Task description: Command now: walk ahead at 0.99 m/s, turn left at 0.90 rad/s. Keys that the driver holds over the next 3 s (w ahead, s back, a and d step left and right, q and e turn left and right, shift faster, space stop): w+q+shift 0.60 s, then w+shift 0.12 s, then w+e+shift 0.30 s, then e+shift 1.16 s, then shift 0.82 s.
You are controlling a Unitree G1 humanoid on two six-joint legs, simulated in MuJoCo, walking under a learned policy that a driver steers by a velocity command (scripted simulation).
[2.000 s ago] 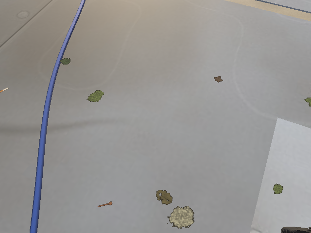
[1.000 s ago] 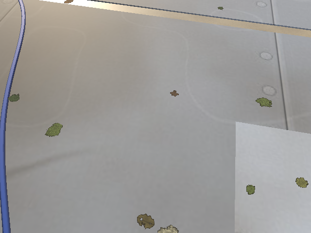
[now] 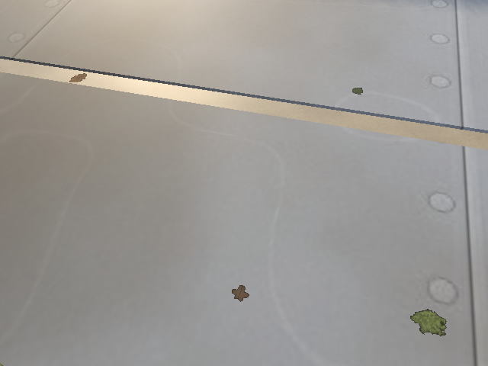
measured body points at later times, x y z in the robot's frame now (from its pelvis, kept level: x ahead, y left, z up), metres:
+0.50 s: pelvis +0.45 -0.03 +0.04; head +0.47 -0.01 +0.48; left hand +0.37 +0.27 -0.07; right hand +0.72 -0.23 -0.05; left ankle +0.37 +0.04 -0.59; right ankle +0.50 -0.15 -0.70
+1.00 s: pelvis +0.82 +0.24 +0.04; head +0.83 +0.26 +0.49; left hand +0.73 +0.50 -0.09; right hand +1.01 +0.03 -0.09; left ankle +0.74 +0.23 -0.70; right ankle +0.97 +0.15 -0.61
